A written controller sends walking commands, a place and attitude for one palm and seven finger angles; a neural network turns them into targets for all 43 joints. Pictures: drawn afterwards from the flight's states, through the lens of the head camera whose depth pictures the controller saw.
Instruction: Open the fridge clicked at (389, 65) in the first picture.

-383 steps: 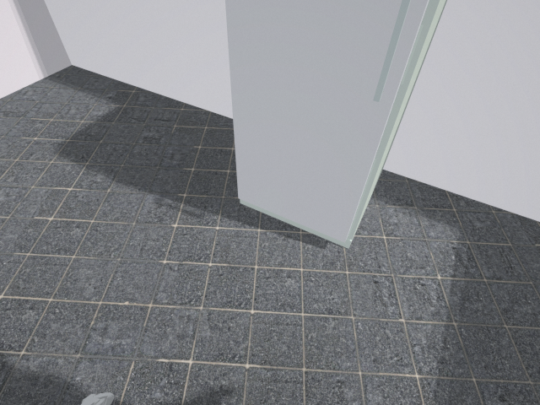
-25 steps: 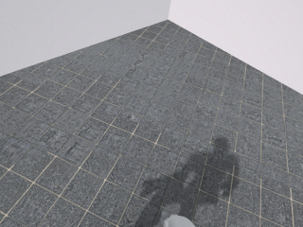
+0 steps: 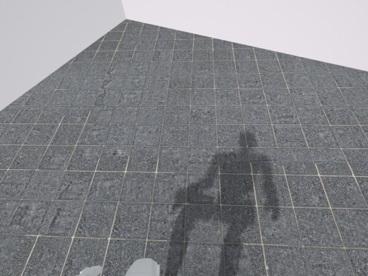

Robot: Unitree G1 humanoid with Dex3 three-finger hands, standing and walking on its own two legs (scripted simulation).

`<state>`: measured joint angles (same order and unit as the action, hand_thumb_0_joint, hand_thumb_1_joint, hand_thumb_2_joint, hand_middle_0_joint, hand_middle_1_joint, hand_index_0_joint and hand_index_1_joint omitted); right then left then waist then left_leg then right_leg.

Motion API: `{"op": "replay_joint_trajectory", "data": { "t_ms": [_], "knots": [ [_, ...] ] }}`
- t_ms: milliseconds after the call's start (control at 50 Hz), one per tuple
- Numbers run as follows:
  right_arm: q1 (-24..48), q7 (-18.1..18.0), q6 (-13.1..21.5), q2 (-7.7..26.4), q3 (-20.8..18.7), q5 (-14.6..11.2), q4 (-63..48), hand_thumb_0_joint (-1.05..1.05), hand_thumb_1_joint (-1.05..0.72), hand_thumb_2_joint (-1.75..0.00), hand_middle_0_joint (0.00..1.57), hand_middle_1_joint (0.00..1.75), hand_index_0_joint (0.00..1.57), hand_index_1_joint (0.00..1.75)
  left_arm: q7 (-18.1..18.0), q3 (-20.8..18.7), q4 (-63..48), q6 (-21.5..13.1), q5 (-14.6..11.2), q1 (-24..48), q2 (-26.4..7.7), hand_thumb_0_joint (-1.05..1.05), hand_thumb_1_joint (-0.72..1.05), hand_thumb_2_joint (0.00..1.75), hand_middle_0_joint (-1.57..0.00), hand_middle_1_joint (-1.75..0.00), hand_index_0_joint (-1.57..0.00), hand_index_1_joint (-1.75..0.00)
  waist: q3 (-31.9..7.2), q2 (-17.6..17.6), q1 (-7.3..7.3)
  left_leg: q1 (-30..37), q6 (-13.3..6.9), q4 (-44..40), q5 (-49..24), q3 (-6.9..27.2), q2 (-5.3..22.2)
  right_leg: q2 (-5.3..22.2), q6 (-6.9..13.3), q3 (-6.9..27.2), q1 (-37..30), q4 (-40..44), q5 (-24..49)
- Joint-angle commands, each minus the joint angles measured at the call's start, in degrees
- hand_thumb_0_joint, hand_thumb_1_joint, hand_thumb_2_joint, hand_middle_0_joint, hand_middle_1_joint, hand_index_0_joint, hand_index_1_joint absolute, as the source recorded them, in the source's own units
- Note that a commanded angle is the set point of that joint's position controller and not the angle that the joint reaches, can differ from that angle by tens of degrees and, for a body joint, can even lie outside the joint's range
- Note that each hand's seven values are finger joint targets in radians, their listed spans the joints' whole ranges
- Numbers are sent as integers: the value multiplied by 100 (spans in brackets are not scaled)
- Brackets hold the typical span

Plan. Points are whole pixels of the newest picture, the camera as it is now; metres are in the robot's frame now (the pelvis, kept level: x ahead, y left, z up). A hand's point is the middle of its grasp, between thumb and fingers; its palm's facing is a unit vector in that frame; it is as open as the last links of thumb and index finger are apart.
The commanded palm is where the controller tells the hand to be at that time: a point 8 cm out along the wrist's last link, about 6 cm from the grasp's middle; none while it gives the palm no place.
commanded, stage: turn to face it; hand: right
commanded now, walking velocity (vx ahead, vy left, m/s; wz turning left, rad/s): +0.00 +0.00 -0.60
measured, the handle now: out of the picture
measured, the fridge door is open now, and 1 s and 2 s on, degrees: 0 0 0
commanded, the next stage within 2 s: none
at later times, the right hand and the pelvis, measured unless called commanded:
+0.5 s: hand out of the picture +0.05 -0.16 -0.14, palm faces +0.30 +0.91 -0.28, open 7.4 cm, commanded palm none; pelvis +0.01 +0.06 +0.00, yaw -19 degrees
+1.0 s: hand out of the picture -0.09 -0.23 -0.17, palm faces +0.60 +0.76 -0.25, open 7.4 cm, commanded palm none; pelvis -0.02 +0.00 +0.00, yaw -35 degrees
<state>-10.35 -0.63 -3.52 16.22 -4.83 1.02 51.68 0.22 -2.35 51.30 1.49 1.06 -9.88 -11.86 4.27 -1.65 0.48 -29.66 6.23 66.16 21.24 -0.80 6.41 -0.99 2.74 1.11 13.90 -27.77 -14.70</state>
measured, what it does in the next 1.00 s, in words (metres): steps on the spot, turning right: left foot, then right foot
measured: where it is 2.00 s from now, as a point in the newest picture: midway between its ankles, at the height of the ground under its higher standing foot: outside the picture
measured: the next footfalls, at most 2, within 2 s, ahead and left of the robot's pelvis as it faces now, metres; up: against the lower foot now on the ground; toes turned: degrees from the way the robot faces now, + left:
left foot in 0.28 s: +0.07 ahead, +0.16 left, +0.00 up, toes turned -9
right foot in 0.74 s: -0.01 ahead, -0.09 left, +0.00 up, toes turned -33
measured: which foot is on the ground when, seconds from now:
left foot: up 0.00-0.26, down 0.28-0.74, up 0.76-1.00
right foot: down 0.00-0.28, up 0.30-0.72, down 0.74-1.00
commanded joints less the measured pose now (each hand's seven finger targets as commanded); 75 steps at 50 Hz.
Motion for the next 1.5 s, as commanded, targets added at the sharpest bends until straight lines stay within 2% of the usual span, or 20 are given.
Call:
{"op": "replay_joint_trajectory", "data": {
  "t_ms": [0, 120, 200, 220, 260, 280, 360, 620, 680, 720, 740, 800, 860, 1120, 1240, 1260, 1300, 1340, 1380, 1480],
  "knots": [
    [267, -32, 153, 366, -48, -11, -536, 0, -90, -90, 20, 30, 20, 30, -65, -382, -300, -98, 1, -349, -1248, 0, 90, 90, -20, -30, -20, -30, -562, 916, -226, -304, 49, -385, -48, 145, -67, 1306, 608, 1557, -740, 866, 2316],
    [619, -62, 217, 259, 20, -67, -784, 0, -90, -90, 20, 30, 20, 30, -64, -446, -253, -40, 42, -498, -1297, 0, 90, 90, -20, -30, -20, -30, -596, 1095, -333, 229, -30, -1731, 404, 140, -358, 1278, 755, 2147, -637, 564, 2707],
    [12, -93, 313, 278, 14, -124, -679, 0, -90, -90, 20, 30, 20, 30, -57, -480, -342, -12, 14, -216, -1305, 0, 90, 90, -20, -30, -20, -30, -888, 1055, -30, 1660, -141, -3467, -431, 18, -588, 966, 497, 2253, -27, 36, 2881],
    [-277, -106, 382, 433, -13, -106, -616, 0, -90, -90, 20, 30, 20, 30, -39, -472, -363, -17, -29, -156, -1193, 0, 90, 90, -20, -30, -20, -30, -966, 700, 127, 2401, -157, -4394, -1120, 107, -402, 709, 234, 2089, 420, -282, 2183],
    [-500, -175, 453, 1278, -158, 20, -615, 0, -90, -90, 20, 30, 20, 30, -10, -387, -529, -27, -54, -396, -640, 0, 90, 90, -20, -30, -20, -30, -1147, -1608, 173, 3442, -1165, -4930, -2521, 2449, 2236, -509, -606, 385, 2231, -2544, -2034],
    [-443, -178, 411, 1146, -108, -11, -658, 0, -90, -90, 20, 30, 20, 30, -14, -463, -494, 24, -1, -326, -904, 0, 90, 90, -20, -30, -20, -30, -975, -991, 131, 2647, -1475, -4849, -2454, 2108, 2269, -168, -535, 584, 1968, -3506, -2025],
    [370, -141, 434, 427, 68, -26, -781, 0, -90, -90, 20, 30, 20, 30, 136, -451, -142, 192, 33, -435, -800, 0, 90, 90, -20, -30, -20, -30, -129, -926, -260, 1836, -1114, -4862, -2144, 450, 1126, 194, -680, 210, 1958, -4386, -705],
    [-533, -129, 333, 881, -106, 88, -373, 0, -90, -90, 20, 30, 20, 30, 176, -236, -404, 105, -57, 462, -584, 0, 90, 90, -20, -30, -20, -30, -471, -1203, 214, 2527, -1249, -4087, -3477, -491, 1493, 235, -623, -685, 942, -1544, -1018],
    [-437, -91, 285, 882, -132, -7, -365, 0, -90, -90, 20, 30, 20, 30, 153, -311, -275, -3, -19, -271, -902, 0, 90, 90, -20, -30, -20, -30, -979, -540, -213, 2047, -748, -2699, -3048, -969, 1307, 208, -460, -629, -541, 301, 549],
    [-169, -41, 247, 265, 54, -49, -763, 0, -90, -90, 20, 30, 20, 30, 72, -576, -160, -63, -43, -1039, -2027, 0, 90, 90, -20, -30, -20, -30, -1412, 2058, -594, -454, -48, -368, 1835, -734, 99, 2440, 674, 2242, -2037, 538, 4472],
    [-4, -69, 184, 427, 28, -15, -792, 0, -90, -90, 20, 30, 20, 30, 43, -549, -64, -22, -40, -1136, -1951, 0, 90, 90, -20, -30, -20, -30, -1403, 1401, -616, -455, -144, 79, 1741, -241, 207, 2597, 996, 1891, -1815, 405, 4294],
    [196, -46, 139, 462, -46, -7, -526, 0, -90, -90, 20, 30, 20, 30, -74, -386, -299, -41, 12, -194, -1424, 0, 90, 90, -20, -30, -20, -30, -497, 1274, -330, -443, -126, 328, 546, 77, 223, 1699, 641, 1487, -594, 775, 2529],
    [-148, 0, 137, 440, -59, 13, -339, 0, -90, -90, 20, 30, 20, 30, -65, -330, -386, -93, -11, 39, -1292, 0, 90, 90, -20, -30, -20, -30, -438, 891, -103, -221, -64, 222, -95, 39, 108, 1335, 435, 1182, -388, 983, 1978],
    [576, -79, 201, 308, 7, -43, -763, 0, -90, -90, 20, 30, 20, 30, -56, -448, -237, -33, 34, -602, -1275, 0, 90, 90, -20, -30, -20, -30, -585, 977, -360, 27, -59, -1491, 353, 239, -319, 1299, 808, 2511, -594, 846, 1687],
    [-154, -123, 284, 306, -8, -110, -649, 0, -90, -90, 20, 30, 20, 30, -32, -496, -337, 36, 14, -266, -1225, 0, 90, 90, -20, -30, -20, -30, -869, 1061, -9, 1921, -239, -3664, -408, 87, -652, 787, 458, 2631, 369, 419, 1639],
    [-388, -141, 318, 439, -54, -102, -610, 0, -90, -90, 20, 30, 20, 30, -14, -477, -360, 43, -20, -246, -1092, 0, 90, 90, -20, -30, -20, -30, -962, 761, 107, 2692, -310, -4450, -812, 206, -447, 538, 199, 2440, 904, 185, 951],
    [-372, -192, 349, 1203, -166, 38, -697, 0, -90, -90, 20, 30, 20, 30, 3, -437, -517, 49, -38, -337, -638, 0, 90, 90, -20, -30, -20, -30, -739, -1522, 183, 2994, -1318, -5458, -139, 2658, 2149, -611, -561, 514, 2508, -2311, -1732],
    [352, -213, 323, 790, -77, -5, -879, 0, -90, -90, 20, 30, 20, 30, 62, -517, -388, 151, 45, -417, -902, 0, 90, 90, -20, -30, -20, -30, -359, -634, -187, 1624, -1481, -5441, -44, 1693, 1800, -110, -488, 612, 1958, -3684, -1282],
    [628, -167, 348, 564, 5, -18, -855, 0, -90, -90, 20, 30, 20, 30, 124, -505, -174, 237, 65, -526, -843, 0, 90, 90, -20, -30, -20, -30, 1, -836, -323, 1299, -1250, -5269, -434, 957, 1245, 62, -584, 331, 1879, -4264, -790],
    [4, -159, 392, 535, 13, 17, -638, 0, -90, -90, 20, 30, 20, 30, 169, -419, -191, 238, 20, -318, -707, 0, 90, 90, -20, -30, -20, -30, -160, -1026, -111, 2115, -1181, -4869, -1676, 95, 1085, 184, -767, -34, 1984, -3777, -598]
  ]
}}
